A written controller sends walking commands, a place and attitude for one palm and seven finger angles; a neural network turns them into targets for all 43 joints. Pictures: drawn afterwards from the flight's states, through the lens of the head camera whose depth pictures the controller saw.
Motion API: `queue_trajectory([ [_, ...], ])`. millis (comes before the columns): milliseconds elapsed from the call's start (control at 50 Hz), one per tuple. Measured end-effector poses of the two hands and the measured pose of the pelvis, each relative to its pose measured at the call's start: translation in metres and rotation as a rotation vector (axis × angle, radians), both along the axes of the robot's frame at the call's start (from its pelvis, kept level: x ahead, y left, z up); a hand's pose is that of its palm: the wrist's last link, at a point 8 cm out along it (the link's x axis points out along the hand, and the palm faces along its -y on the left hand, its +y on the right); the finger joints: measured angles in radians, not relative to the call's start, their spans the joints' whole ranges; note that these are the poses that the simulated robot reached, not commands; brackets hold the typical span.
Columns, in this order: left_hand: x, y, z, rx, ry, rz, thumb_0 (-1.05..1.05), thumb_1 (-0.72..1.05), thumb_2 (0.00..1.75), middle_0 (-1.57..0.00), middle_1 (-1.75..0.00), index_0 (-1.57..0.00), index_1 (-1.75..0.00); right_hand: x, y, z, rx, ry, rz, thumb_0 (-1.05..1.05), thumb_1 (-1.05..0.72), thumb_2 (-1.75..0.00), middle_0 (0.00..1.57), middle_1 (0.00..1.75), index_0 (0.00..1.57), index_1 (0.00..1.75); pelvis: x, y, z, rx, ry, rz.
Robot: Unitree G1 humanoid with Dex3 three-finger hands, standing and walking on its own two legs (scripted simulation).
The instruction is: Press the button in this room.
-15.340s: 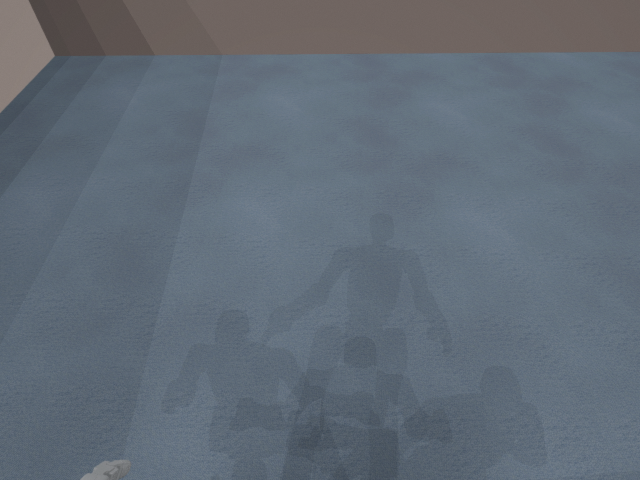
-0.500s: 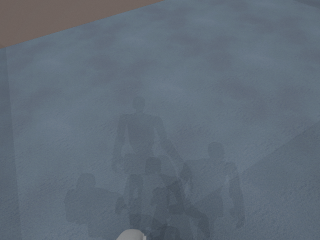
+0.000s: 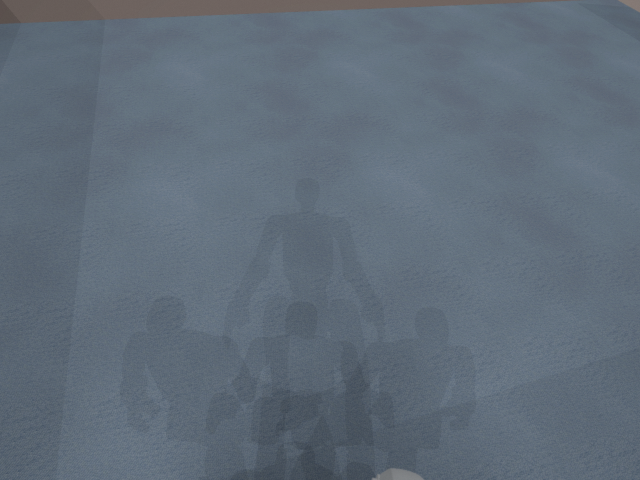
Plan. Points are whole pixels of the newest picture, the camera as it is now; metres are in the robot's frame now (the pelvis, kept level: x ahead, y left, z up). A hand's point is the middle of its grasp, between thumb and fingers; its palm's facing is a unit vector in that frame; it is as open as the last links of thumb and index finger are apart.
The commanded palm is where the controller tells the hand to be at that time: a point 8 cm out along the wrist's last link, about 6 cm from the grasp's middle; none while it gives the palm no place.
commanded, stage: turn or walk to find it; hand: left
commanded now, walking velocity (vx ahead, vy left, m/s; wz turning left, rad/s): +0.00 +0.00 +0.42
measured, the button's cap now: out of the picture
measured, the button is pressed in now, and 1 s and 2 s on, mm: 0 0 0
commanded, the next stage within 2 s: stand and wait in 0.68 s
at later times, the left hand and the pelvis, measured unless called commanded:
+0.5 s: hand out of the picture +0.02 +0.14 -0.15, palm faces +0.23 -0.94 -0.27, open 7.4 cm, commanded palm none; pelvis -0.02 -0.07 +0.00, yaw +14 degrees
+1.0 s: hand out of the picture -0.10 +0.20 -0.18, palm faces +0.48 -0.85 -0.24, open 7.4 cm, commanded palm none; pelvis -0.06 -0.02 +0.00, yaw +26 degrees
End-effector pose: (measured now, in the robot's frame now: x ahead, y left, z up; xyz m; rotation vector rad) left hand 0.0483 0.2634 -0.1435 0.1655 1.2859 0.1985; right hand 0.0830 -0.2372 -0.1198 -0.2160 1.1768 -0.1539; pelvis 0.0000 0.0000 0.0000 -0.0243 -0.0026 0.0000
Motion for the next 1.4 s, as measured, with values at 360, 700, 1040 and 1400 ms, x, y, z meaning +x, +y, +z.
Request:
queue_trajectory([
  [360,0.008,-0.072,0.029,0.062,-0.179,0.045,0.00,0.90,0.90,-0.21,-0.30,-0.20,-0.30,-0.054,-0.063,-0.044,0.074,0.183,0.023,0.01,-0.90,-0.90,0.20,0.30,0.20,0.29,-0.018,-0.057,-0.008,0.057,-0.011,0.164],
  [700,-0.139,-0.069,0.002,0.012,0.016,0.331,0.00,0.90,0.90,-0.21,-0.30,-0.20,-0.30,0.013,-0.036,-0.026,-0.005,0.139,0.287,0.01,-0.91,-0.90,0.20,0.30,0.20,0.29,-0.037,-0.047,-0.009,0.045,0.005,0.344],
  [1040,-0.169,-0.025,0.004,0.016,-0.027,0.458,0.00,0.91,0.90,-0.20,-0.30,-0.20,-0.30,0.042,0.040,-0.006,0.012,0.008,0.465,0.00,-0.90,-0.90,0.21,0.30,0.21,0.29,-0.056,-0.022,-0.002,0.009,0.003,0.475],
  [1400,-0.167,-0.091,0.031,0.103,-0.125,0.565,0.00,0.90,0.90,-0.21,-0.30,-0.20,-0.30,0.043,-0.029,-0.038,0.019,0.171,0.543,0.01,-0.91,-0.90,0.20,0.30,0.20,0.29,-0.049,-0.074,-0.005,0.065,-0.002,0.676],
])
